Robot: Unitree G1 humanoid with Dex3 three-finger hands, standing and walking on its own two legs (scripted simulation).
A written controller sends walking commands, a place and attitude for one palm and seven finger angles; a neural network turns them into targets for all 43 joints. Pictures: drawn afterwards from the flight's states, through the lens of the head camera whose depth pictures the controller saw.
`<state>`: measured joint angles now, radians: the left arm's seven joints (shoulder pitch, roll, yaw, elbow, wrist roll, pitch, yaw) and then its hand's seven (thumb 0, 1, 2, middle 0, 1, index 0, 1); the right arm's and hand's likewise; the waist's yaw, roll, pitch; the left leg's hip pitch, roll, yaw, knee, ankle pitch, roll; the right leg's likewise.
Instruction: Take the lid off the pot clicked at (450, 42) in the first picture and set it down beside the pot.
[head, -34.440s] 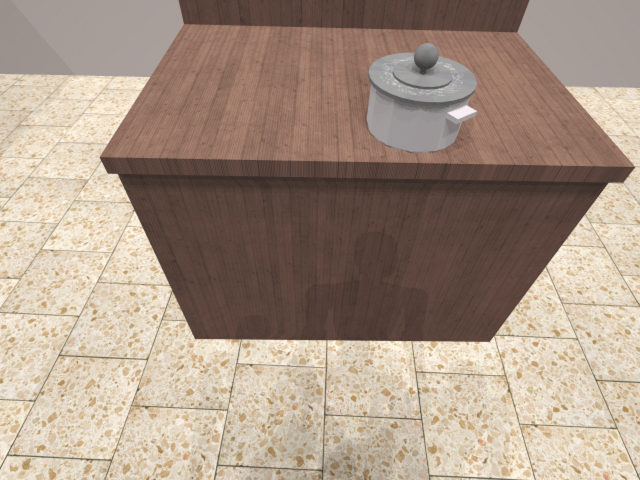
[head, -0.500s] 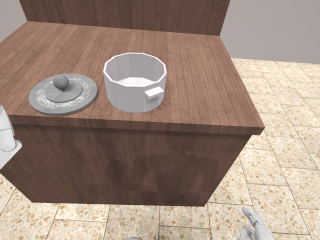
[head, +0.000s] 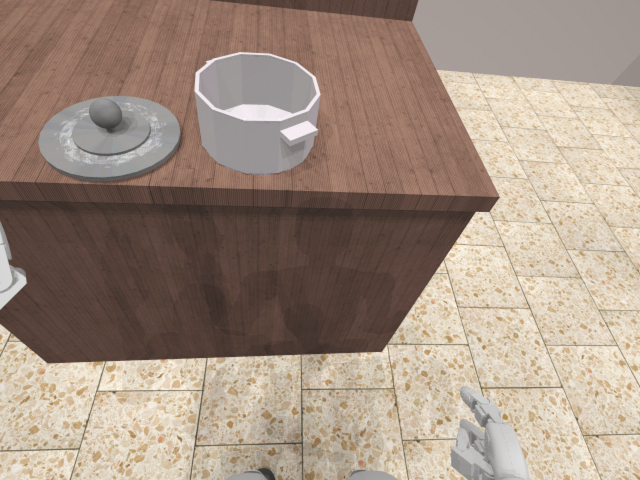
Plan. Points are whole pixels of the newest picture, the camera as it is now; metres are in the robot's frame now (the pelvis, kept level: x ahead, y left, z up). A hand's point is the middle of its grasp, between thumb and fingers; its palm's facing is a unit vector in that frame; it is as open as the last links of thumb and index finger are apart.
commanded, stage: stop stepping back and stand still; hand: left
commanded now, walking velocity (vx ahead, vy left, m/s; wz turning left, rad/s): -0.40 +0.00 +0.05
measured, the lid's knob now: (105, 113) +0.60 +0.36 +0.07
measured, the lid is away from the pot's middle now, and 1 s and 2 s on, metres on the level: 0.23 0.23 0.23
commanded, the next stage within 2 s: let the arm hang, fingers relaxed in 1.68 s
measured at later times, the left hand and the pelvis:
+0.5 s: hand out of the picture +0.08 +0.27 +0.24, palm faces +0.54 -0.80 -0.25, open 7.4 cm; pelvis -0.12 +0.01 -0.01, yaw +3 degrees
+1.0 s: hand (5, 448) +0.15 +0.29 +0.05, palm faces +0.33 -0.86 -0.38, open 7.4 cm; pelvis -0.10 +0.03 +0.00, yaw +7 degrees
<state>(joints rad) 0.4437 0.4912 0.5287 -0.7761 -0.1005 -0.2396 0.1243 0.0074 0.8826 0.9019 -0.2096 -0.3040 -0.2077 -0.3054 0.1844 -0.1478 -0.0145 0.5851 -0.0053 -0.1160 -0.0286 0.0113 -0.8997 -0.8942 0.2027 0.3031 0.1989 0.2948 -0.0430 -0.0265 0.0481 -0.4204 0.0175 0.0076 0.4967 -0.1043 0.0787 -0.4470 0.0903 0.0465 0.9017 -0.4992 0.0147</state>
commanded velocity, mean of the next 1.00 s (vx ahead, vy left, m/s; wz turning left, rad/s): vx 0.10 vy -0.01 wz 0.00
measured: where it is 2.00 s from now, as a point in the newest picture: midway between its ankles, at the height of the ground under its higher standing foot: outside the picture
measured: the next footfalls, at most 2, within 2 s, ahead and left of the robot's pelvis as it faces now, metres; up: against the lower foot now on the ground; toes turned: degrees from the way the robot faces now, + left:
right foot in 0.22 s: -0.08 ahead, -0.09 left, +0.00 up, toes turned +1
left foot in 0.44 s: -0.08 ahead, +0.10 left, +0.00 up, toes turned +9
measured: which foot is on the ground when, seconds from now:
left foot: down 0.00-0.22, up 0.24-0.42, down 0.44-1.00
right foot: up 0.00-0.20, down 0.22-0.90, up 0.92-1.00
